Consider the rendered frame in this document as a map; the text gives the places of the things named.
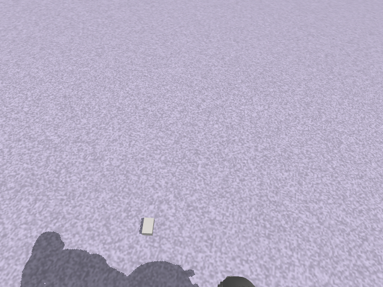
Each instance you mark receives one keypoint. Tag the small box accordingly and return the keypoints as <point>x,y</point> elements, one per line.
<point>148,226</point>

